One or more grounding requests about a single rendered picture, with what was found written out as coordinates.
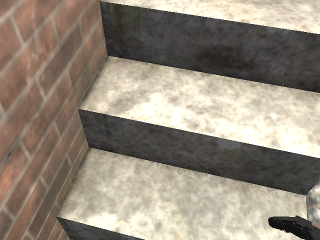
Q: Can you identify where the robot right hand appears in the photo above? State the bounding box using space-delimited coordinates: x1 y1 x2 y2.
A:
268 215 320 240

